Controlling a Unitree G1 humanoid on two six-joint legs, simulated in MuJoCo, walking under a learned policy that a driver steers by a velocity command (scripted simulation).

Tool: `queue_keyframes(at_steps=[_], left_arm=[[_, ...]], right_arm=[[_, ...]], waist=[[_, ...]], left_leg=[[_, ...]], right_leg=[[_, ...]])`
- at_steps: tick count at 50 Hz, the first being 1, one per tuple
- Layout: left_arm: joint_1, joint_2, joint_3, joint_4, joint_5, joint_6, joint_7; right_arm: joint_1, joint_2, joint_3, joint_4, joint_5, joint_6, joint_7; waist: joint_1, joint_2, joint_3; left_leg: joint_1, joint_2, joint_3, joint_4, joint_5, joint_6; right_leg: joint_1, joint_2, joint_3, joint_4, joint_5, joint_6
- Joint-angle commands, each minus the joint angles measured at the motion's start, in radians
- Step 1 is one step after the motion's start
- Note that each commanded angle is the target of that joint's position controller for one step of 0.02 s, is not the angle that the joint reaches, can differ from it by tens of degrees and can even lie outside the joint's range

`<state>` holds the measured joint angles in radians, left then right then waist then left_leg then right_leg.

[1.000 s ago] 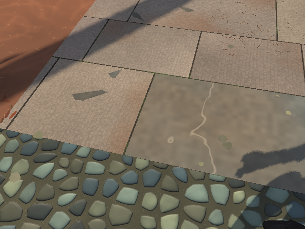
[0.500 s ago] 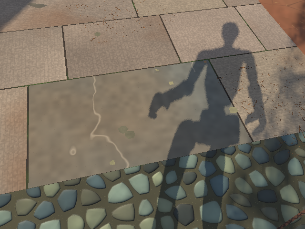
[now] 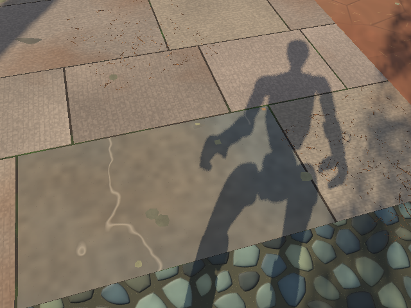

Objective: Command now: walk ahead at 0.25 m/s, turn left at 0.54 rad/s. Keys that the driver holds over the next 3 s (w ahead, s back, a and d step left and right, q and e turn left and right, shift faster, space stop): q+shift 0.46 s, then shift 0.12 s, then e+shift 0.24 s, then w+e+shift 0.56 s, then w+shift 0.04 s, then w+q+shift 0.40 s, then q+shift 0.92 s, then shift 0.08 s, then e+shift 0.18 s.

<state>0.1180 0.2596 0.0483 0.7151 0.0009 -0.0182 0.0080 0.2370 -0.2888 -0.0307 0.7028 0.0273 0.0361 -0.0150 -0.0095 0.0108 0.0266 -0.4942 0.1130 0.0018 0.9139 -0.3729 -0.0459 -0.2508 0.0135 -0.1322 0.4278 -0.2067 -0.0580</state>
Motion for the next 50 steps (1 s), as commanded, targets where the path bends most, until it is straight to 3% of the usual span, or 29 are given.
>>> queue_keyframes(at_steps=[1, 5, 7, 8, 9, 10, 11, 12, 13, 14, 15, 18, 21, 29, 32, 34, 35, 36, 37, 38, 40, 41, 42, 43, 44, 46, 48, 49, 50], left_arm=[[0.019, 0.194, 0.065, -0.041, -0.003, -0.026, 0.011], [-0.017, 0.206, 0.076, -0.043, 0.001, -0.009, 0.000], [-0.040, 0.218, 0.082, -0.041, -0.023, 0.008, -0.010], [-0.043, 0.202, 0.080, -0.038, -0.037, 0.013, -0.015], [-0.017, 0.156, 0.070, -0.027, -0.035, 0.014, -0.020], [-0.035, 0.095, 0.050, -0.070, 0.011, 0.014, -0.018], [-0.084, 0.093, 0.042, -0.123, 0.033, 0.001, -0.014], [-0.110, 0.146, 0.053, -0.117, 0.012, -0.007, -0.012], [-0.116, 0.155, 0.055, -0.118, -0.004, -0.015, -0.010], [-0.103, 0.165, 0.058, -0.102, 0.005, -0.019, -0.001], [-0.103, 0.179, 0.062, -0.100, 0.014, -0.018, 0.006], [-0.084, 0.152, 0.051, -0.076, 0.010, -0.014, 0.004], [-0.108, 0.131, 0.040, -0.072, 0.003, -0.009, 0.005], [-0.153, 0.135, 0.039, -0.061, 0.002, -0.015, -0.012], [-0.102, 0.133, 0.034, -0.044, 0.001, -0.029, -0.030], [-0.060, 0.104, 0.024, -0.027, 0.012, -0.040, -0.041], [-0.058, 0.159, 0.031, -0.039, 0.019, -0.044, -0.036], [-0.070, 0.207, 0.036, -0.039, 0.023, -0.039, -0.033], [-0.068, 0.172, 0.028, -0.036, 0.006, -0.031, -0.033], [-0.029, 0.177, 0.029, -0.027, -0.004, -0.028, -0.036], [0.085, 0.260, 0.062, -0.008, -0.017, -0.026, -0.029], [0.080, 0.284, 0.074, -0.014, -0.024, -0.027, -0.017], [0.087, 0.271, 0.075, -0.012, -0.041, -0.020, -0.003], [0.073, 0.242, 0.070, -0.019, -0.055, -0.007, 0.010], [0.054, 0.230, 0.066, -0.030, -0.056, 0.007, 0.019], [0.016, 0.216, 0.066, -0.061, -0.043, 0.026, 0.031], [-0.032, 0.207, 0.069, -0.101, -0.049, 0.036, 0.033], [-0.072, 0.190, 0.065, -0.131, -0.048, 0.038, 0.034], [-0.060, 0.139, 0.054, -0.142, -0.050, 0.031, 0.030]], right_arm=[[-0.091, -0.119, -0.042, -0.105, -0.006, -0.021, 0.008], [-0.071, -0.083, -0.041, -0.119, -0.006, -0.016, 0.030], [-0.021, -0.089, -0.052, -0.126, -0.004, -0.003, 0.038], [0.032, -0.102, -0.065, -0.114, -0.006, 0.004, 0.034], [0.124, -0.161, -0.094, -0.092, -0.012, 0.008, 0.021], [0.199, -0.323, -0.138, -0.104, -0.008, 0.004, 0.001], [0.178, -0.366, -0.132, -0.151, -0.039, -0.030, 0.018], [0.162, -0.297, -0.119, -0.160, -0.039, -0.056, 0.036], [0.134, -0.268, -0.112, -0.158, -0.023, -0.069, 0.034], [0.084, -0.245, -0.107, -0.165, -0.004, -0.064, 0.025], [0.033, -0.230, -0.098, -0.180, 0.004, -0.053, 0.012], [0.000, -0.228, -0.093, -0.203, -0.015, -0.037, -0.021], [0.016, -0.237, -0.098, -0.201, -0.003, -0.023, -0.036], [-0.002, -0.194, -0.075, -0.204, -0.019, 0.002, -0.041], [-0.033, -0.135, -0.044, -0.190, -0.026, -0.003, -0.033], [-0.026, -0.084, -0.021, -0.159, -0.037, -0.021, -0.022], [0.018, -0.084, -0.023, -0.150, -0.066, -0.036, -0.018], [0.101, -0.106, -0.033, -0.142, -0.082, -0.039, -0.020], [0.067, -0.135, -0.041, -0.142, -0.083, -0.033, -0.027], [0.006, -0.155, -0.051, -0.157, -0.065, -0.029, -0.033], [-0.093, -0.158, -0.061, -0.179, -0.039, -0.022, -0.039], [-0.103, -0.146, -0.063, -0.176, -0.034, -0.020, -0.037], [-0.086, -0.130, -0.060, -0.173, -0.033, -0.025, -0.029], [-0.087, -0.112, -0.056, -0.175, -0.023, -0.036, -0.017], [-0.097, -0.095, -0.052, -0.178, -0.012, -0.051, -0.008], [-0.084, -0.067, -0.048, -0.160, -0.008, -0.083, 0.006], [0.000, -0.073, -0.059, -0.111, -0.007, -0.105, 0.010], [0.084, -0.098, -0.070, -0.070, -0.011, -0.106, 0.005], [0.153, -0.133, -0.087, -0.041, -0.007, -0.105, -0.006]], waist=[[0.052, -0.091, 0.002], [0.043, -0.092, -0.028], [0.002, -0.092, -0.058], [-0.025, -0.072, -0.080], [-0.058, 0.015, -0.102], [-0.060, 0.322, -0.091], [-0.046, 0.343, -0.155], [-0.072, 0.185, -0.166], [-0.047, 0.138, -0.140], [-0.019, 0.067, -0.127], [0.003, 0.073, -0.118], [0.025, 0.074, -0.151], [0.016, 0.083, -0.148], [-0.033, 0.148, -0.131], [-0.025, 0.148, -0.127], [0.009, 0.122, -0.116], [-0.021, 0.036, -0.139], [-0.089, -0.108, -0.145], [-0.063, -0.208, -0.121], [-0.030, -0.229, -0.098], [0.040, -0.167, -0.116], [0.037, -0.120, -0.127], [0.022, -0.089, -0.162], [0.011, -0.111, -0.148], [0.005, -0.178, -0.112], [-0.016, -0.218, -0.086], [-0.065, -0.186, -0.079], [-0.107, -0.162, -0.066], [-0.122, -0.058, -0.100]], left_leg=[[-0.158, 0.046, -0.024, -0.005, -0.008, 0.027], [0.005, 0.016, 0.062, -0.145, 0.013, 0.027], [0.104, -0.024, 0.109, -0.262, 0.082, 0.048], [0.186, -0.068, 0.131, -0.336, 0.143, 0.072], [0.319, -0.094, 0.080, -0.426, 0.242, 0.121], [0.498, 0.140, -0.310, -0.499, 0.644, 0.241], [0.556, 0.261, -0.649, -0.566, 0.638, 0.426], [0.583, 0.251, -0.575, -0.581, 0.596, 0.415], [0.568, 0.200, -0.498, -0.567, 0.572, 0.368], [0.545, 0.160, -0.442, -0.552, 0.564, 0.322], [0.501, 0.140, -0.403, -0.549, 0.607, 0.299], [0.464, 0.083, -0.351, -0.532, 0.758, 0.280], [0.461, 0.055, -0.375, -0.511, 0.743, 0.264], [0.420, 0.042, -0.437, -0.413, 0.764, 0.228], [0.389, 0.045, -0.402, -0.383, 0.743, 0.217], [0.318, -0.022, -0.344, -0.386, 0.628, 0.161], [0.296, -0.102, -0.280, -0.315, 0.452, 0.113], [0.258, -0.176, -0.214, -0.233, 0.124, 0.046], [0.225, -0.188, -0.167, -0.202, -0.101, 0.002], [0.156, -0.187, -0.146, -0.157, -0.206, -0.010], [-0.013, -0.216, -0.153, 0.047, -0.325, -0.029], [-0.035, -0.203, -0.176, 0.120, -0.278, -0.035], [-0.010, -0.186, -0.172, 0.097, -0.224, -0.029], [0.015, -0.168, -0.157, 0.006, -0.187, -0.017], [0.055, -0.176, -0.124, -0.090, -0.188, -0.009], [0.229, -0.205, -0.090, -0.264, -0.155, 0.008], [0.426, -0.204, -0.062, -0.521, 0.050, 0.031], [0.583, -0.180, -0.034, -0.661, 0.184, 0.046], [0.778, -0.061, -0.101, -0.634, 0.191, 0.058]], right_leg=[[0.146, -0.373, 0.299, -0.295, -0.307, -0.161], [0.140, -0.327, 0.082, -0.196, 0.039, -0.127], [0.142, -0.326, 0.022, -0.090, 0.141, -0.085], [0.122, -0.299, -0.018, 0.011, 0.151, -0.044], [0.050, -0.236, -0.077, 0.221, 0.150, 0.018], [-0.270, -0.105, -0.130, 0.606, -0.288, 0.121], [-0.516, 0.030, 0.090, 0.808, -0.501, 0.147], [-0.558, -0.006, 0.189, 0.861, -0.454, 0.124], [-0.561, -0.025, 0.211, 0.828, -0.362, 0.098], [-0.552, -0.047, 0.221, 0.779, -0.283, 0.092], [-0.513, -0.054, 0.228, 0.727, -0.225, 0.094], [-0.426, -0.003, 0.226, 0.644, -0.117, 0.121], [-0.413, 0.037, 0.242, 0.506, -0.077, 0.149], [-0.307, 0.034, 0.228, 0.318, -0.032, 0.146], [-0.178, -0.003, 0.179, 0.209, 0.005, 0.103], [0.043, -0.011, 0.190, -0.018, 0.293, 0.056], [0.134, -0.090, 0.336, -0.001, 0.594, 0.010], [0.148, -0.210, 0.485, 0.023, 0.733, -0.133], [0.112, -0.265, 0.621, -0.021, 0.669, -0.231], [0.130, -0.268, 0.693, -0.051, 0.561, -0.248], [0.246, -0.277, 0.774, -0.079, 0.390, -0.241], [0.249, -0.264, 0.756, -0.075, 0.332, -0.218], [0.223, -0.219, 0.714, -0.105, 0.068, -0.186], [0.169, -0.175, 0.691, -0.156, -0.246, -0.155], [0.100, -0.152, 0.691, -0.206, -0.397, -0.142], [-0.041, -0.099, 0.665, -0.235, -0.404, -0.121], [-0.157, -0.039, 0.616, -0.208, -0.355, -0.075], [-0.273, 0.011, 0.564, -0.152, -0.332, -0.015], [-0.455, 0.062, 0.471, 0.068, -0.348, 0.042]])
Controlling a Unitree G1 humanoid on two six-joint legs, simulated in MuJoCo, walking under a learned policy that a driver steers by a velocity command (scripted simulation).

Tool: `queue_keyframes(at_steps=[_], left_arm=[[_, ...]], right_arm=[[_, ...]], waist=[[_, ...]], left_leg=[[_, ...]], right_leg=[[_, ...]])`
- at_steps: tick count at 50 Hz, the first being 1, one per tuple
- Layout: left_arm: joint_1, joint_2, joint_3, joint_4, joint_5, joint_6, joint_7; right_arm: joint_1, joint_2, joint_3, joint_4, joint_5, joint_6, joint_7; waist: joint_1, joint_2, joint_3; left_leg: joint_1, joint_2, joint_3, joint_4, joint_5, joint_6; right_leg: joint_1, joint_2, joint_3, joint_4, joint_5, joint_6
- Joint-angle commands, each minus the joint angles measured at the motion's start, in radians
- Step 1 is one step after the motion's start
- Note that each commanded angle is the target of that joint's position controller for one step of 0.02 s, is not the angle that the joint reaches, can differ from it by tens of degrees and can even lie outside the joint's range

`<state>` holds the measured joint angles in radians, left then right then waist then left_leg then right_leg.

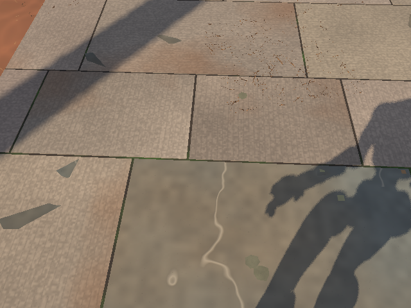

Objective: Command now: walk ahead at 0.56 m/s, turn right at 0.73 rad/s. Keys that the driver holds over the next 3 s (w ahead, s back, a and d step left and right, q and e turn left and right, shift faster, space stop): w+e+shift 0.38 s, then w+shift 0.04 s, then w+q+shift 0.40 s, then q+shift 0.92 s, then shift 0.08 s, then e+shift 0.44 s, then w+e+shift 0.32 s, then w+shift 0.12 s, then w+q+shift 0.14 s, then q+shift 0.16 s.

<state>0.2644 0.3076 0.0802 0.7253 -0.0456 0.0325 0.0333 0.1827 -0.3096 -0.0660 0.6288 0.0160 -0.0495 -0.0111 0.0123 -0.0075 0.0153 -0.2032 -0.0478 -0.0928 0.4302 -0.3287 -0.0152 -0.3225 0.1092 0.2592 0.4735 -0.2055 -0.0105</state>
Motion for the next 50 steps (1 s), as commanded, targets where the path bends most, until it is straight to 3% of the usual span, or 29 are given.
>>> queue_keyframes(at_steps=[1, 2, 4, 6, 8, 13, 17, 20, 21, 22, 23, 24, 25, 26, 27, 28, 29, 31, 33, 35, 36, 40, 43, 45, 46, 47, 48, 49, 50], left_arm=[[-0.148, -0.007, -0.009, -0.163, 0.000, -0.034, -0.008], [-0.179, 0.039, -0.005, -0.219, -0.012, -0.056, -0.023], [-0.132, 0.099, 0.009, -0.183, 0.000, -0.064, -0.041], [-0.122, 0.085, 0.005, -0.170, 0.016, -0.066, -0.054], [-0.144, 0.065, -0.003, -0.180, 0.011, -0.071, -0.065], [-0.251, 0.047, -0.021, -0.220, 0.002, -0.069, -0.083], [-0.374, 0.001, -0.049, -0.254, -0.003, -0.084, -0.123], [-0.315, 0.046, -0.029, -0.255, -0.003, -0.082, -0.124], [-0.197, 0.090, -0.005, -0.239, -0.003, -0.077, -0.119], [0.014, 0.158, 0.033, -0.188, -0.003, -0.066, -0.106], [0.219, 0.214, 0.068, -0.122, -0.005, -0.051, -0.080], [0.175, 0.302, 0.069, -0.123, 0.009, -0.059, -0.062], [0.237, 0.206, 0.045, -0.131, 0.034, -0.074, -0.061], [0.236, 0.156, 0.031, -0.094, 0.050, -0.094, -0.069], [0.186, 0.157, 0.028, -0.059, 0.047, -0.114, -0.073], [0.095, 0.102, 0.013, -0.055, 0.055, -0.131, -0.073], [0.034, 0.049, -0.002, -0.057, 0.072, -0.139, -0.073], [0.000, -0.008, -0.011, -0.039, 0.061, -0.154, -0.077], [-0.006, 0.004, -0.005, -0.018, 0.054, -0.167, -0.075], [-0.016, 0.004, -0.006, -0.014, 0.061, -0.174, -0.065], [-0.005, 0.017, -0.004, -0.011, 0.067, -0.180, -0.058], [0.069, 0.061, -0.005, 0.019, 0.061, -0.182, -0.021], [0.096, 0.140, 0.007, 0.024, 0.066, -0.143, 0.025], [0.032, 0.199, 0.024, -0.008, 0.055, -0.112, 0.051], [-0.060, 0.207, 0.029, -0.039, 0.050, -0.110, 0.042], [-0.132, 0.104, 0.006, -0.052, 0.021, -0.125, 0.004], [0.010, -0.078, -0.046, -0.118, 0.047, -0.151, -0.028], [0.109, 0.003, -0.054, -0.136, 0.036, -0.173, -0.042], [0.014, 0.098, -0.037, -0.151, 0.033, -0.180, -0.043]], right_arm=[[0.203, -0.143, -0.049, 0.002, -0.005, -0.019, -0.016], [0.118, -0.179, -0.055, -0.024, -0.043, -0.030, -0.009], [0.056, -0.105, -0.036, -0.037, -0.020, -0.048, -0.020], [0.122, -0.106, -0.031, -0.016, -0.022, -0.056, -0.022], [0.180, -0.112, -0.027, 0.010, -0.031, -0.064, -0.017], [0.221, -0.098, -0.015, 0.061, -0.045, -0.060, -0.004], [0.260, -0.134, -0.021, 0.110, -0.032, -0.048, -0.005], [0.263, -0.213, -0.033, 0.131, -0.026, -0.031, -0.013], [0.264, -0.237, -0.037, 0.138, -0.023, -0.025, -0.016], [0.260, -0.237, -0.032, 0.144, -0.016, -0.029, -0.014], [0.234, -0.211, -0.018, 0.135, -0.011, -0.043, -0.016], [0.356, -0.032, 0.033, 0.091, -0.016, -0.067, -0.007], [0.313, -0.132, 0.022, 0.094, 0.038, -0.110, 0.002], [0.139, -0.148, 0.011, 0.046, 0.091, -0.113, -0.003], [0.096, -0.101, 0.026, 0.016, 0.093, -0.109, -0.009], [0.096, -0.084, 0.023, 0.034, 0.060, -0.095, -0.013], [0.162, -0.079, 0.016, 0.069, 0.053, -0.067, -0.005], [0.230, -0.046, 0.013, 0.113, 0.049, -0.015, 0.005], [0.191, -0.023, 0.015, 0.112, 0.044, 0.013, 0.008], [0.115, -0.023, 0.015, 0.088, 0.035, 0.009, 0.010], [0.073, -0.013, 0.019, 0.068, 0.035, 0.000, 0.012], [-0.042, -0.001, 0.027, 0.034, 0.027, -0.035, 0.050], [-0.060, -0.032, 0.010, 0.000, 0.020, -0.045, 0.088], [0.182, -0.105, -0.029, 0.040, 0.023, -0.019, 0.092], [0.434, -0.186, -0.067, 0.096, 0.022, 0.007, 0.076], [0.531, -0.185, -0.064, 0.139, 0.018, 0.024, 0.043], [0.395, -0.190, -0.039, 0.098, -0.047, 0.003, 0.037], [0.327, -0.205, -0.044, 0.028, -0.083, -0.016, 0.041], [0.239, -0.194, -0.056, -0.027, -0.046, -0.017, 0.045]], waist=[[-0.111, 0.168, -0.136], [-0.072, 0.235, -0.031], [-0.045, 0.155, 0.050], [-0.070, 0.095, 0.063], [-0.088, 0.085, 0.081], [-0.107, 0.085, 0.182], [-0.130, 0.053, 0.230], [-0.032, 0.161, 0.101], [0.053, 0.201, 0.020], [0.168, 0.198, -0.098], [0.271, 0.128, -0.149], [0.086, -0.238, -0.316], [0.173, -0.107, -0.543], [0.193, -0.035, -0.342], [0.127, 0.040, -0.139], [0.067, 0.068, -0.074], [0.008, 0.022, -0.009], [-0.037, -0.042, 0.028], [-0.045, -0.031, 0.088], [-0.036, -0.035, 0.134], [-0.025, -0.058, 0.144], [0.018, 0.018, 0.150], [-0.008, -0.046, 0.091], [-0.148, -0.118, -0.053], [-0.278, -0.105, -0.138], [-0.313, 0.141, -0.092], [-0.089, 0.439, -0.133], [-0.078, 0.256, -0.415], [-0.082, 0.025, -0.341]], left_leg=[[0.511, 0.358, -0.339, -0.169, -0.163, 0.102], [0.339, 0.498, -0.544, -0.238, -0.393, 0.196], [0.314, 0.417, -0.391, -0.259, -0.334, 0.167], [0.316, 0.349, -0.214, -0.257, -0.137, 0.129], [0.287, 0.312, -0.085, -0.267, -0.022, 0.120], [0.206, 0.284, 0.134, -0.315, 0.139, 0.118], [0.251, 0.300, 0.265, -0.332, 0.357, 0.093], [0.306, 0.323, 0.333, -0.127, 1.303, 0.086], [0.292, 0.349, 0.330, 0.041, 1.483, 0.097], [0.183, 0.364, 0.302, 0.244, 1.502, 0.107], [-0.084, 0.305, 0.279, 0.546, 1.108, 0.084], [-0.463, 0.091, 0.217, 1.039, -0.121, 0.041], [-0.489, 0.071, -0.071, 1.129, -0.115, 0.081], [-0.551, 0.092, -0.072, 1.132, -0.069, 0.090], [-0.565, 0.137, -0.054, 1.053, -0.024, 0.089], [-0.519, 0.190, -0.062, 0.976, 0.029, 0.089], [-0.455, 0.221, -0.074, 0.948, 0.092, 0.084], [-0.414, 0.250, -0.065, 0.923, 0.136, 0.069], [-0.474, 0.249, -0.060, 0.889, 0.198, 0.052], [-0.498, 0.209, -0.026, 0.774, 0.324, 0.047], [-0.496, 0.194, 0.000, 0.688, 0.400, 0.041], [-0.490, 0.124, 0.133, 0.402, 0.569, 0.074], [-0.386, 0.002, 0.286, 0.240, 0.551, 0.104], [-0.094, -0.067, 0.297, 0.255, 0.464, 0.127], [0.187, -0.027, 0.181, 0.256, 0.465, 0.179], [0.313, 0.049, 0.069, 0.061, 0.658, 0.229], [0.514, 0.155, -0.238, 0.251, 1.099, 0.352], [0.600, 0.336, -0.588, 0.073, 0.778, 0.505], [0.466, 0.299, -0.625, -0.062, 0.460, 0.468]], right_leg=[[-0.510, 0.007, -0.026, 0.324, -0.333, -0.006], [-0.648, -0.113, -0.049, 0.479, -0.244, -0.001], [-0.700, -0.165, -0.093, 0.629, -0.118, 0.017], [-0.714, -0.185, -0.129, 0.742, -0.024, 0.025], [-0.717, -0.203, -0.156, 0.809, 0.052, 0.025], [-0.692, -0.221, -0.218, 0.696, 0.173, 0.041], [-0.585, -0.210, -0.342, 0.444, 0.182, -0.027], [-0.281, -0.068, -0.465, 0.363, 0.052, -0.110], [-0.107, -0.024, -0.462, 0.352, -0.010, -0.146], [0.215, -0.004, -0.412, 0.278, 0.011, -0.200], [0.576, -0.069, -0.250, 0.162, 0.050, -0.226], [0.919, -0.384, 0.321, 0.074, -0.187, -0.345], [0.904, -0.475, 0.607, -0.112, -0.509, -0.371], [0.740, -0.454, 0.488, -0.182, -0.498, -0.312], [0.517, -0.439, 0.349, -0.226, -0.374, -0.283], [0.362, -0.406, 0.232, -0.221, -0.277, -0.250], [0.232, -0.358, 0.099, -0.231, -0.194, -0.223], [0.115, -0.317, -0.070, -0.269, -0.066, -0.183], [0.057, -0.286, -0.212, -0.312, 0.066, -0.125], [0.027, -0.210, -0.364, -0.342, 0.242, -0.068], [0.020, -0.205, -0.394, -0.362, 0.282, -0.056], [0.201, -0.222, -0.478, -0.374, 0.569, 0.013], [0.373, -0.247, -0.512, -0.158, 1.157, 0.074], [0.350, -0.286, -0.487, 0.163, 1.421, 0.083], [0.206, -0.287, -0.450, 0.451, 1.325, 0.078], [0.051, -0.096, -0.464, 0.923, 0.268, 0.095], [-0.340, 0.034, -0.272, 1.279, -0.491, 0.105], [-0.399, 0.024, -0.074, 1.343, -0.431, 0.075], [-0.373, -0.014, -0.063, 1.191, -0.346, 0.020]])
Over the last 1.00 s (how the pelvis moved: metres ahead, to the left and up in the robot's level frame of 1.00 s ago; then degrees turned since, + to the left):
0.19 0.12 0.00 19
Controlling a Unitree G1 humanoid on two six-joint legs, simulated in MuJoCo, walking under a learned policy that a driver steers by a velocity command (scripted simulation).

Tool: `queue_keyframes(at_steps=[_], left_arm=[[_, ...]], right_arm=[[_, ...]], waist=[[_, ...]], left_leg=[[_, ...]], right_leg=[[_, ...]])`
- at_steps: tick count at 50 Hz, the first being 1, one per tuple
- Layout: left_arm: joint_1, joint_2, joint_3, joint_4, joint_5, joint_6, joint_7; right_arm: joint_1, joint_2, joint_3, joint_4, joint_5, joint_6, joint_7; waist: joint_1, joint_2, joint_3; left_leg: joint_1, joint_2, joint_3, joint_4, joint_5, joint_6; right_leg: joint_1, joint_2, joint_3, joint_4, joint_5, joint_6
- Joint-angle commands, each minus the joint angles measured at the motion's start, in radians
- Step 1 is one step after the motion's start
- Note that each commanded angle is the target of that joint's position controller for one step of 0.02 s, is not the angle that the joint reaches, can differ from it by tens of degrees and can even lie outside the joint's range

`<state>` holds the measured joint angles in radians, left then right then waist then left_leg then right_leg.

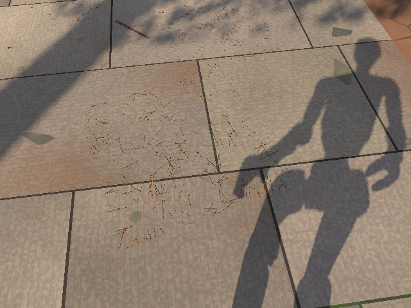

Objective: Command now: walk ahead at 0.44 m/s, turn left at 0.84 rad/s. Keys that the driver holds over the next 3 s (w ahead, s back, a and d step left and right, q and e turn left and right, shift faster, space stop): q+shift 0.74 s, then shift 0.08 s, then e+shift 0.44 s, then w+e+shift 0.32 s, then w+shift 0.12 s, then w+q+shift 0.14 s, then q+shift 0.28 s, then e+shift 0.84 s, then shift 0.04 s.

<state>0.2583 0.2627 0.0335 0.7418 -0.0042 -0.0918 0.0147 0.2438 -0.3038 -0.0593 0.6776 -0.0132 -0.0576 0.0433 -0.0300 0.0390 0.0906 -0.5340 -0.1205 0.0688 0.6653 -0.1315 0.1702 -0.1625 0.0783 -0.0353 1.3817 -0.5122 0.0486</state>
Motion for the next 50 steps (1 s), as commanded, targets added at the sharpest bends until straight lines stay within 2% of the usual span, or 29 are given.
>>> queue_keyframes(at_steps=[1, 2, 4, 7, 10, 12, 15, 16, 17, 18, 19, 20, 21, 22, 24, 26, 31, 35, 38, 39, 40, 41, 42, 43, 44, 46, 47, 48, 50], left_arm=[[-0.030, 0.139, 0.016, -0.187, -0.008, -0.051, -0.021], [-0.034, 0.144, 0.018, -0.179, 0.004, -0.035, -0.016], [-0.028, 0.165, 0.031, -0.172, 0.017, 0.000, -0.004], [-0.099, 0.093, 0.010, -0.195, 0.034, 0.018, 0.016], [-0.147, 0.091, 0.009, -0.197, 0.009, 0.034, 0.020], [-0.199, 0.098, 0.013, -0.204, 0.003, 0.036, 0.015], [-0.197, 0.136, 0.037, -0.187, 0.001, 0.022, 0.006], [-0.157, 0.143, 0.046, -0.167, 0.001, 0.013, 0.004], [-0.115, 0.152, 0.051, -0.150, 0.009, 0.008, 0.004], [-0.126, 0.181, 0.053, -0.174, 0.024, 0.020, 0.012], [-0.103, 0.212, 0.059, -0.169, 0.056, 0.033, 0.012], [-0.153, 0.184, 0.066, -0.192, 0.038, 0.040, 0.019], [-0.170, 0.134, 0.055, -0.197, 0.032, 0.051, 0.026], [-0.181, 0.120, 0.049, -0.203, 0.028, 0.065, 0.033], [-0.195, 0.141, 0.050, -0.190, 0.024, 0.077, 0.043], [-0.151, 0.149, 0.056, -0.163, 0.033, 0.083, 0.047], [-0.137, 0.183, 0.076, -0.130, 0.025, 0.091, 0.036], [-0.172, 0.210, 0.092, -0.116, 0.012, 0.091, 0.017], [-0.162, 0.216, 0.100, -0.095, -0.011, 0.087, 0.003], [-0.151, 0.201, 0.097, -0.083, -0.021, 0.088, 0.000], [-0.096, 0.159, 0.086, -0.056, -0.022, 0.091, -0.007], [-0.083, 0.096, 0.064, -0.087, 0.026, 0.094, -0.017], [-0.161, 0.115, 0.068, -0.129, 0.031, 0.090, -0.005], [-0.207, 0.158, 0.078, -0.120, 0.006, 0.096, 0.005], [-0.176, 0.149, 0.078, -0.098, -0.008, 0.103, 0.011], [-0.075, 0.121, 0.072, -0.024, 0.009, 0.117, 0.014], [-0.041, 0.113, 0.070, -0.002, 0.002, 0.121, 0.007], [-0.037, 0.111, 0.068, 0.000, -0.013, 0.124, 0.003], [-0.099, 0.126, 0.064, -0.036, -0.020, 0.127, -0.001]], right_arm=[[0.077, -0.180, -0.057, -0.100, 0.018, -0.012, -0.010], [0.011, -0.158, -0.048, -0.122, 0.028, -0.017, -0.010], [-0.049, -0.159, -0.052, -0.141, 0.018, -0.014, -0.020], [-0.021, -0.159, -0.057, -0.104, 0.027, 0.014, -0.057], [-0.014, -0.166, -0.064, -0.098, 0.045, 0.065, -0.089], [-0.021, -0.155, -0.063, -0.107, 0.050, 0.085, -0.097], [-0.053, -0.119, -0.057, -0.135, 0.036, 0.093, -0.096], [-0.085, -0.106, -0.053, -0.149, 0.038, 0.092, -0.094], [-0.059, -0.058, -0.039, -0.153, 0.034, 0.092, -0.087], [0.041, 0.015, -0.018, -0.140, 0.019, 0.094, -0.085], [0.124, -0.073, -0.032, -0.178, 0.025, 0.084, -0.066], [0.123, -0.166, -0.054, -0.146, 0.029, 0.083, -0.058], [0.049, -0.211, -0.068, -0.131, 0.041, 0.093, -0.060], [0.017, -0.208, -0.071, -0.122, 0.040, 0.108, -0.068], [-0.009, -0.151, -0.052, -0.147, 0.035, 0.119, -0.070], [-0.040, -0.108, -0.038, -0.169, 0.037, 0.114, -0.069], [-0.079, -0.102, -0.035, -0.186, 0.035, 0.110, -0.059], [-0.073, -0.100, -0.040, -0.178, 0.037, 0.122, -0.044], [-0.050, -0.099, -0.050, -0.171, 0.034, 0.137, -0.031], [-0.005, -0.100, -0.058, -0.152, 0.032, 0.138, -0.033], [0.064, -0.138, -0.074, -0.126, 0.030, 0.135, -0.043], [0.112, -0.261, -0.100, -0.132, 0.029, 0.127, -0.062], [0.047, -0.284, -0.093, -0.169, -0.017, 0.103, -0.059], [0.018, -0.211, -0.072, -0.165, -0.031, 0.083, -0.054], [-0.041, -0.159, -0.053, -0.149, -0.023, 0.069, -0.055], [-0.124, -0.041, -0.007, -0.124, -0.002, 0.056, -0.060], [-0.124, -0.005, 0.009, -0.106, -0.011, 0.049, -0.063], [-0.131, 0.000, 0.012, -0.097, -0.024, 0.045, -0.066], [-0.148, -0.060, -0.006, -0.094, -0.030, 0.048, -0.077]], waist=[[0.037, -0.170, -0.231], [0.078, -0.217, -0.157], [0.105, -0.169, -0.095], [0.075, -0.103, -0.152], [0.043, 0.004, -0.264], [0.019, 0.063, -0.265], [0.025, 0.134, -0.227], [0.053, 0.134, -0.218], [0.050, 0.056, -0.250], [-0.012, -0.134, -0.284], [-0.074, -0.321, -0.313], [-0.052, -0.264, -0.268], [-0.009, -0.176, -0.218], [0.002, -0.111, -0.189], [0.007, -0.119, -0.127], [0.032, -0.159, -0.145], [0.056, -0.183, -0.203], [0.047, -0.210, -0.195], [0.026, -0.198, -0.198], [0.003, -0.175, -0.204], [-0.011, -0.078, -0.194], [0.015, 0.255, -0.180], [-0.014, 0.271, -0.225], [-0.038, 0.155, -0.220], [0.002, 0.136, -0.198], [0.050, 0.118, -0.214], [0.062, 0.126, -0.214], [0.059, 0.123, -0.193], [0.031, 0.123, -0.139]], left_leg=[[0.589, 0.339, -0.750, -0.367, 0.075, 0.245], [0.428, 0.320, -0.729, -0.399, 0.093, 0.227], [0.233, 0.241, -0.593, -0.409, 0.301, 0.191], [0.157, 0.127, -0.424, -0.317, 0.606, 0.130], [0.217, 0.076, -0.411, -0.246, 0.477, 0.035], [0.238, 0.071, -0.457, -0.223, 0.312, -0.006], [0.280, 0.086, -0.569, -0.155, 0.148, -0.039], [0.269, 0.070, -0.573, -0.094, 0.082, -0.061], [0.204, 0.022, -0.518, 0.056, -0.182, -0.097], [0.028, -0.087, -0.370, 0.303, -0.562, -0.138], [-0.101, -0.051, -0.303, 0.459, -0.593, -0.183], [-0.141, 0.035, -0.255, 0.582, -0.515, -0.233], [-0.166, 0.077, -0.231, 0.623, -0.411, -0.249], [-0.141, 0.101, -0.216, 0.649, -0.337, -0.256], [-0.118, 0.126, -0.148, 0.625, -0.258, -0.259], [-0.121, 0.150, -0.106, 0.552, -0.233, -0.263], [-0.073, 0.217, -0.093, 0.381, -0.210, -0.262], [0.078, 0.209, -0.035, 0.193, -0.201, -0.225], [0.198, 0.178, 0.002, -0.020, -0.173, -0.174], [0.296, 0.145, 0.010, -0.134, -0.119, -0.143], [0.439, 0.148, -0.061, -0.254, 0.002, -0.096], [0.612, 0.424, -0.435, -0.278, 0.399, 0.019], [0.489, 0.556, -0.565, -0.300, 0.453, 0.196], [0.443, 0.499, -0.442, -0.320, 0.378, 0.166], [0.411, 0.432, -0.341, -0.318, 0.308, 0.097], [0.376, 0.354, -0.191, -0.303, 0.318, 0.026], [0.337, 0.336, -0.136, -0.308, 0.332, 0.018], [0.326, 0.330, -0.100, -0.316, 0.306, 0.014], [0.346, 0.351, -0.094, -0.325, 0.233, 0.018]], right_leg=[[-0.550, -0.023, 0.207, 0.156, 0.007, -0.050], [-0.504, -0.052, 0.205, 0.076, 0.033, -0.037], [-0.405, -0.089, 0.201, -0.082, 0.062, 0.007], [-0.329, -0.048, 0.145, -0.384, 0.177, 0.066], [-0.266, 0.007, 0.149, -0.592, 0.373, 0.084], [-0.247, 0.025, 0.165, -0.704, 0.425, 0.077], [-0.198, 0.011, 0.215, -0.874, 0.434, 0.054], [-0.132, -0.012, 0.211, -0.978, 0.518, 0.033], [0.012, -0.126, 0.263, -1.039, 0.610, -0.024], [0.189, -0.352, 0.480, -0.991, 0.823, -0.126], [0.197, -0.528, 0.768, -1.054, 0.786, -0.287], [0.159, -0.520, 0.745, -1.039, 0.686, -0.335], [0.100, -0.431, 0.582, -1.036, 0.511, -0.294], [0.030, -0.351, 0.465, -1.048, 0.408, -0.246], [-0.073, -0.287, 0.311, -1.089, 0.454, -0.230], [-0.028, -0.282, 0.229, -1.106, 0.510, -0.250], [0.063, -0.364, 0.144, -1.114, 0.532, -0.286], [0.016, -0.380, 0.035, -1.105, 0.495, -0.252], [0.016, -0.396, -0.010, -1.029, 0.481, -0.206], [-0.024, -0.376, -0.041, -0.961, 0.466, -0.166], [-0.142, -0.322, -0.096, -0.830, 0.383, -0.092], [-0.458, -0.186, -0.188, -0.486, -0.063, 0.018], [-0.570, -0.111, -0.024, -0.282, -0.171, 0.041], [-0.540, -0.137, 0.031, -0.205, -0.094, 0.024], [-0.518, -0.147, 0.045, -0.220, -0.006, 0.007], [-0.411, -0.153, 0.042, -0.234, 0.142, 0.028], [-0.334, -0.144, 0.047, -0.241, 0.182, 0.038], [-0.306, -0.133, 0.061, -0.285, 0.201, 0.045], [-0.319, -0.131, 0.053, -0.398, 0.206, 0.046]])
Over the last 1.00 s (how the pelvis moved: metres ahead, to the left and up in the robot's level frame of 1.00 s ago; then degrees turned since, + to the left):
0.64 -0.28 -0.04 -8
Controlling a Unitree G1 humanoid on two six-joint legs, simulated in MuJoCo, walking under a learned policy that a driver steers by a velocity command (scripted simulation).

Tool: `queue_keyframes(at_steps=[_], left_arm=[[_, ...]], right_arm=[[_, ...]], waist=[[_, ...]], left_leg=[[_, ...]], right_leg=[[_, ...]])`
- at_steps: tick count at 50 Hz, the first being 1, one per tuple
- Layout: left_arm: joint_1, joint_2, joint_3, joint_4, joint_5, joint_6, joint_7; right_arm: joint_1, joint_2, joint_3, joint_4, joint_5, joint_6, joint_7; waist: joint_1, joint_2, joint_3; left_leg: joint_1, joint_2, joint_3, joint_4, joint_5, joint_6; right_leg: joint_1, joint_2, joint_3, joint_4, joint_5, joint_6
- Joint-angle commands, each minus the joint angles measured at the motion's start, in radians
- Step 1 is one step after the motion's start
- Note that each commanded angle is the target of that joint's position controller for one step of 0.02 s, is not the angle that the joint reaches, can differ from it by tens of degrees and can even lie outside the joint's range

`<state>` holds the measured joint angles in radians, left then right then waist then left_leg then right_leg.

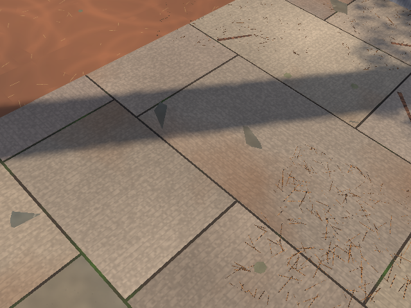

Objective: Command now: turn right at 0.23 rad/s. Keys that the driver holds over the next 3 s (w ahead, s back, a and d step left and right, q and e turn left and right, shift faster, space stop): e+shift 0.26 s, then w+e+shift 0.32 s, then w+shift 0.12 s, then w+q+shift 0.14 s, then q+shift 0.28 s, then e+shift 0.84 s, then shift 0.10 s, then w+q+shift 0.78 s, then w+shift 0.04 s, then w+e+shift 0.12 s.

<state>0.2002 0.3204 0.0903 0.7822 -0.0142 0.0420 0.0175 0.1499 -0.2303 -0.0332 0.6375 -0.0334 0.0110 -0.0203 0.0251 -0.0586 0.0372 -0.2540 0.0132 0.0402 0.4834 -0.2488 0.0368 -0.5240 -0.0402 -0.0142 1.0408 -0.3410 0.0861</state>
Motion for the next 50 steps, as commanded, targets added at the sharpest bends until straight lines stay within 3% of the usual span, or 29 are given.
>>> queue_keyframes(at_steps=[1, 4, 9, 13, 14, 15, 16, 17, 18, 19, 20, 21, 24, 29, 33, 35, 36, 37, 38, 39, 40, 41, 42, 43, 44, 45, 47, 49, 50], left_arm=[[-0.063, 0.076, 0.006, -0.095, -0.009, -0.005, -0.005], [-0.069, 0.074, 0.002, -0.130, -0.012, 0.006, -0.016], [-0.035, 0.046, -0.001, -0.159, -0.012, 0.019, -0.031], [0.015, 0.041, 0.009, -0.175, -0.017, 0.031, -0.047], [0.076, 0.048, 0.019, -0.156, -0.021, 0.033, -0.039], [0.213, 0.115, 0.048, -0.109, -0.031, 0.026, -0.026], [0.314, 0.280, 0.088, -0.110, -0.033, -0.002, -0.018], [0.324, 0.233, 0.065, -0.132, -0.008, -0.049, -0.037], [0.258, 0.190, 0.047, -0.134, 0.004, -0.079, -0.035], [0.195, 0.163, 0.035, -0.149, -0.006, -0.092, -0.028], [0.153, 0.144, 0.025, -0.162, -0.017, -0.092, -0.018], [0.134, 0.132, 0.016, -0.172, -0.015, -0.090, -0.007], [0.185, 0.134, 0.013, -0.175, -0.006, -0.093, 0.013], [0.239, 0.147, 0.015, -0.164, -0.022, -0.090, 0.023], [0.267, 0.122, 0.004, -0.137, -0.032, -0.089, 0.019], [0.270, 0.122, 0.003, -0.125, -0.029, -0.087, 0.016], [0.256, 0.133, 0.004, -0.124, -0.019, -0.083, 0.012], [0.246, 0.131, 0.002, -0.125, -0.006, -0.080, 0.007], [0.232, 0.105, -0.009, -0.131, 0.009, -0.079, 0.004], [0.212, 0.060, -0.030, -0.157, 0.021, -0.085, 0.005], [0.307, -0.052, -0.062, -0.187, -0.014, -0.113, 0.003], [0.213, 0.034, -0.056, -0.193, -0.042, -0.134, 0.000], [0.080, 0.076, -0.049, -0.210, -0.041, -0.155, -0.011], [-0.010, 0.070, -0.056, -0.225, -0.012, -0.177, -0.015], [-0.058, 0.060, -0.052, -0.242, 0.014, -0.193, -0.020], [-0.054, 0.052, -0.051, -0.252, 0.022, -0.198, -0.028], [-0.047, 0.033, -0.059, -0.256, 0.033, -0.191, -0.038], [-0.122, 0.002, -0.075, -0.289, 0.039, -0.192, -0.050], [-0.150, -0.003, -0.076, -0.292, 0.037, -0.194, -0.055]], right_arm=[[-0.036, -0.167, -0.044, -0.044, -0.006, -0.012, -0.020], [-0.004, -0.190, -0.058, -0.027, 0.005, 0.006, -0.029], [-0.044, -0.199, -0.076, -0.019, 0.016, 0.007, -0.022], [-0.080, -0.206, -0.090, -0.010, 0.048, 0.006, -0.014], [-0.045, -0.194, -0.094, 0.006, 0.057, 0.005, -0.008], [-0.046, -0.145, -0.085, 0.006, 0.051, -0.001, -0.001], [-0.145, -0.070, -0.058, -0.071, 0.018, -0.013, 0.006], [-0.264, -0.108, -0.063, -0.105, 0.039, -0.048, 0.018], [-0.294, -0.153, -0.076, -0.112, 0.076, -0.079, 0.034], [-0.251, -0.182, -0.087, -0.090, 0.071, -0.100, 0.038], [-0.219, -0.191, -0.091, -0.065, 0.047, -0.115, 0.037], [-0.199, -0.190, -0.094, -0.050, 0.030, -0.126, 0.036], [-0.201, -0.150, -0.084, -0.029, 0.032, -0.136, 0.042], [-0.277, -0.124, -0.065, -0.047, 0.052, -0.142, 0.050], [-0.315, -0.132, -0.053, -0.060, 0.058, -0.159, 0.067], [-0.290, -0.162, -0.058, -0.060, 0.061, -0.167, 0.071], [-0.245, -0.182, -0.064, -0.054, 0.065, -0.169, 0.069], [-0.156, -0.213, -0.078, -0.032, 0.067, -0.167, 0.062], [0.026, -0.254, -0.095, 0.015, 0.067, -0.163, 0.053], [0.276, -0.287, -0.099, 0.051, 0.046, -0.156, 0.049], [0.390, -0.358, -0.114, 0.109, 0.034, -0.152, 0.067], [0.339, -0.243, -0.081, 0.100, 0.054, -0.157, 0.075], [0.302, -0.207, -0.074, 0.103, 0.052, -0.145, 0.064], [0.281, -0.207, -0.070, 0.089, 0.034, -0.134, 0.058], [0.245, -0.186, -0.061, 0.078, 0.025, -0.126, 0.058], [0.215, -0.159, -0.051, 0.074, 0.023, -0.123, 0.050], [0.190, -0.147, -0.045, 0.078, 0.049, -0.112, 0.030], [0.142, -0.214, -0.064, 0.067, 0.066, -0.097, 0.008], [0.140, -0.254, -0.081, 0.063, 0.067, -0.087, -0.001]], waist=[[-0.042, 0.220, -0.074], [-0.069, 0.194, -0.053], [-0.052, 0.175, -0.070], [-0.006, 0.173, -0.112], [0.006, 0.141, -0.149], [0.044, 0.005, -0.162], [0.078, -0.301, -0.105], [0.144, -0.164, -0.109], [0.108, -0.121, -0.016], [0.054, -0.068, 0.008], [0.025, -0.042, 0.013], [0.006, -0.038, 0.010], [0.011, -0.018, -0.003], [0.041, -0.093, 0.043], [0.074, -0.124, 0.056], [0.060, -0.152, 0.057], [0.033, -0.175, 0.040], [-0.014, -0.175, -0.020], [-0.095, -0.147, -0.147], [-0.192, -0.030, -0.337], [-0.122, 0.447, -0.412], [-0.146, 0.370, -0.267], [-0.156, 0.246, -0.130], [-0.151, 0.118, -0.075], [-0.111, 0.079, -0.019], [-0.062, 0.121, -0.016], [-0.016, 0.139, -0.005], [-0.003, 0.129, 0.035], [-0.010, 0.150, 0.009]], left_leg=[[0.096, 0.250, -0.091, -0.146, 0.334, 0.169], [0.151, 0.328, -0.142, -0.147, 0.303, 0.210], [0.155, 0.350, -0.081, -0.105, 0.432, 0.202], [0.151, 0.341, 0.020, 0.013, 0.455, 0.119], [0.087, 0.310, 0.071, 0.071, 0.192, 0.069], [-0.117, 0.227, 0.133, 0.266, -0.162, 0.009], [-0.567, 0.027, 0.157, 0.635, -0.455, -0.089], [-0.718, -0.020, -0.109, 0.742, -0.423, -0.061], [-0.766, 0.022, -0.148, 0.733, -0.319, -0.025], [-0.738, 0.035, -0.146, 0.694, -0.223, -0.011], [-0.697, 0.048, -0.145, 0.626, -0.126, -0.016], [-0.626, 0.050, -0.141, 0.551, -0.035, -0.027], [-0.524, 0.001, -0.110, 0.395, 0.139, -0.078], [-0.391, -0.052, -0.101, 0.159, 0.213, -0.130], [-0.290, -0.027, -0.087, 0.044, 0.229, -0.116], [-0.250, -0.015, -0.074, 0.019, 0.188, -0.086], [-0.225, -0.022, -0.042, 0.008, 0.153, -0.060], [-0.119, -0.046, -0.003, -0.011, 0.130, -0.020], [0.119, -0.037, -0.006, 0.030, 0.113, 0.030], [0.488, 0.105, -0.251, 0.081, -0.126, 0.130], [0.703, 0.309, -0.869, -0.151, -0.538, 0.280], [0.658, 0.314, -0.963, -0.247, -0.600, 0.259], [0.552, 0.284, -0.792, -0.229, -0.463, 0.245], [0.438, 0.243, -0.697, -0.228, -0.232, 0.244], [0.335, 0.202, -0.627, -0.235, 0.003, 0.248], [0.274, 0.174, -0.565, -0.236, 0.200, 0.254], [0.193, 0.151, -0.466, -0.236, 0.461, 0.251], [0.002, 0.092, -0.373, -0.245, 0.549, 0.206], [-0.071, 0.058, -0.345, -0.250, 0.534, 0.172]], right_leg=[[0.019, -0.015, 0.023, -0.076, 0.006, 0.009], [-0.033, -0.043, 0.008, -0.091, -0.080, 0.006], [0.033, -0.046, -0.050, -0.175, -0.120, -0.021], [0.176, -0.006, -0.109, -0.410, 0.014, -0.082], [0.292, 0.036, -0.122, -0.486, 0.066, -0.123], [0.490, -0.001, 0.020, -0.567, -0.008, -0.204], [0.653, -0.267, 0.593, -0.711, -0.243, -0.409], [0.646, -0.348, 0.850, -0.884, -0.579, -0.497], [0.608, -0.345, 0.801, -0.920, -0.624, -0.454], [0.571, -0.307, 0.723, -0.897, -0.535, -0.408], [0.541, -0.264, 0.630, -0.881, -0.425, -0.374], [0.503, -0.217, 0.550, -0.882, -0.342, -0.349], [0.466, -0.146, 0.440, -0.878, -0.150, -0.330], [0.343, -0.096, 0.399, -0.858, -0.071, -0.310], [0.360, -0.121, 0.397, -0.826, -0.011, -0.295], [0.414, -0.157, 0.420, -0.808, 0.100, -0.291], [0.454, -0.172, 0.404, -0.770, 0.258, -0.285], [0.476, -0.149, 0.356, -0.652, 0.513, -0.266], [0.419, -0.094, 0.280, -0.419, 0.717, -0.239], [0.167, -0.030, 0.236, -0.058, 0.622, -0.202], [-0.185, 0.131, 0.192, 0.296, -0.084, -0.130], [-0.333, 0.074, 0.205, 0.362, -0.114, -0.148], [-0.385, 0.025, 0.169, 0.357, -0.047, -0.164], [-0.351, 0.006, 0.152, 0.307, -0.018, -0.168], [-0.314, -0.003, 0.150, 0.222, -0.003, -0.154], [-0.254, -0.011, 0.151, 0.162, -0.003, -0.132], [-0.192, -0.010, 0.117, -0.005, -0.030, -0.083], [-0.035, 0.050, 0.042, -0.264, 0.043, -0.053], [0.096, 0.095, 0.019, -0.365, 0.180, -0.047]])
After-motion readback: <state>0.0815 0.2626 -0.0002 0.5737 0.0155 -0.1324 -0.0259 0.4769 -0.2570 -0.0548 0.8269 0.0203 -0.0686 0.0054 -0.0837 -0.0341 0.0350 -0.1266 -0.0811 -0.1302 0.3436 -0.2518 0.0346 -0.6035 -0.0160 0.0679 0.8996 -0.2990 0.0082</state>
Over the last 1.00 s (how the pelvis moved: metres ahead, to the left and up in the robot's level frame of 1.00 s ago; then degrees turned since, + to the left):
0.21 -0.05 0.04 48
